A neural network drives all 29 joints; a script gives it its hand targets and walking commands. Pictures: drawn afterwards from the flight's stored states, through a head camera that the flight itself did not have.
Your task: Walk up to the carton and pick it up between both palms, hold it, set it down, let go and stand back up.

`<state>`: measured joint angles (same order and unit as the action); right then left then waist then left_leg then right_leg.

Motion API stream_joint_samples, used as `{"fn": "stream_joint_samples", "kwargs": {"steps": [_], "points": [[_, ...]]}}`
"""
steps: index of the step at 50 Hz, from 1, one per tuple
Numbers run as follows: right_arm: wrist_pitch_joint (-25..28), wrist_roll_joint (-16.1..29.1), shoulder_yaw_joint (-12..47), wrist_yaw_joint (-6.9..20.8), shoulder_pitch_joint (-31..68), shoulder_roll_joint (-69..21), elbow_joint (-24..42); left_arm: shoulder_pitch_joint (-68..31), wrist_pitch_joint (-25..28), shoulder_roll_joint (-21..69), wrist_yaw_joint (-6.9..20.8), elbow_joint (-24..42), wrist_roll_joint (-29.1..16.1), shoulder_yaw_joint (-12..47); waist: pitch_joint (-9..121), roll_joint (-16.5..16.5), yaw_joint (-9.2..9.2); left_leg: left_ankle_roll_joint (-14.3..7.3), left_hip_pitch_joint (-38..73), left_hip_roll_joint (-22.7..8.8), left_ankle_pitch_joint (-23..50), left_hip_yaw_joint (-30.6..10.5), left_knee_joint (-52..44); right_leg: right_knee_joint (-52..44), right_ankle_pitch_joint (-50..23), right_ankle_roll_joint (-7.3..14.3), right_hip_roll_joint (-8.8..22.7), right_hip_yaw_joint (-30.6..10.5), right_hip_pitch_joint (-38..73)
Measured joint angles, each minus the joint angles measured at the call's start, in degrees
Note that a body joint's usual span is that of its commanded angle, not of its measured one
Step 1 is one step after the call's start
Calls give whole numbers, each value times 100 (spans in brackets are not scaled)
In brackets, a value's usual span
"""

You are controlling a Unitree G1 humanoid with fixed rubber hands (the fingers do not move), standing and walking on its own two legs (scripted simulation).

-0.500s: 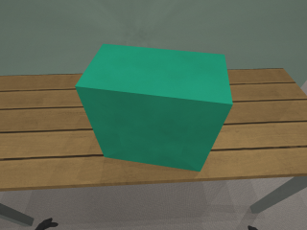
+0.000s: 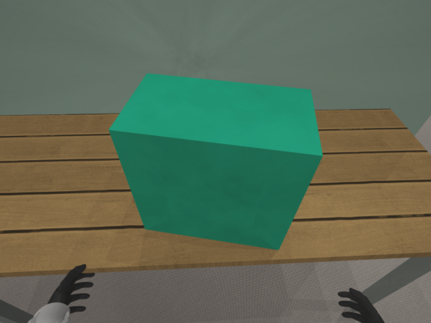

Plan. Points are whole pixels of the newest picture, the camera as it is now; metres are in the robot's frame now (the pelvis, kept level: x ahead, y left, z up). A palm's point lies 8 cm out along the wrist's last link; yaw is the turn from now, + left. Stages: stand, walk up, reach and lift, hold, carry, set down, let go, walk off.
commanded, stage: reach and lift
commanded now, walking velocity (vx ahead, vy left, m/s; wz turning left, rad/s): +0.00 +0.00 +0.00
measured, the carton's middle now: (217, 168) +0.41 +0.01 +0.07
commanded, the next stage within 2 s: none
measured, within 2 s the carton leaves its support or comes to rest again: neither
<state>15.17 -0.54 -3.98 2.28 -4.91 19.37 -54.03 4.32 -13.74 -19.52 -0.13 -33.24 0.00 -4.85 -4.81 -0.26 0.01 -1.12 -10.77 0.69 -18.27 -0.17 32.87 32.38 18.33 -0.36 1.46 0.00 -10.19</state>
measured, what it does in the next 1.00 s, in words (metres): stands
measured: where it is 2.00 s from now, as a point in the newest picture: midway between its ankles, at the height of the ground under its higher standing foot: outside the picture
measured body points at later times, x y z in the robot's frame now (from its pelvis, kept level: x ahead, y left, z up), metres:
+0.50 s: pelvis -0.02 +0.00 +0.01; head -0.05 +0.01 +0.46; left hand +0.18 +0.29 -0.03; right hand +0.16 -0.26 -0.02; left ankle +0.00 +0.11 -0.73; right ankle -0.01 -0.13 -0.73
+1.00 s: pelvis -0.02 +0.00 +0.01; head -0.05 +0.01 +0.46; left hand +0.20 +0.30 +0.04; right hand +0.17 -0.25 +0.05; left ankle +0.00 +0.11 -0.73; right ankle -0.01 -0.13 -0.73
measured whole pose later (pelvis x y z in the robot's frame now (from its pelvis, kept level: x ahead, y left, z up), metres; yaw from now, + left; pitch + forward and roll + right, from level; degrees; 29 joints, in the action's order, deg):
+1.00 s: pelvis -0.02 +0.00 +0.01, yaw +0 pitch -9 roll +0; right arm -11.6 9.9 -4.0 -6.7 -19.9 14.2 5.6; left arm 10.7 -3.7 -26.3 6.4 -13.0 -14.0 -7.1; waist -4.9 0.8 0.0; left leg -1.0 -3.9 0.6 -13.8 -0.1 26.7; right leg 26.0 13.8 -0.4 1.4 0.0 -3.3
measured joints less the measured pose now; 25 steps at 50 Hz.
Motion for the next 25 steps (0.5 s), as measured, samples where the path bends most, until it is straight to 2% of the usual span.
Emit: {"fn": "stream_joint_samples", "kwargs": {"steps": [5,16,25], "points": [[-57,0,0,-72,-206,0,472,242,51,1,79,12,0,-61,-7,83,0,7,452,-1,48,3,-234,-205,-33,-5,0,0,437],[-637,0,2,-265,-888,-265,2008,532,382,1,219,533,-17,-55,-12,102,1,12,682,-2,260,7,-527,-536,-263,-5,0,0,684],[-1163,55,0,-440,-1224,-515,3299,586,554,-64,257,874,-445,42,-12,102,0,12,683,-2,377,10,-582,-637,-401,-6,1,0,706]]}}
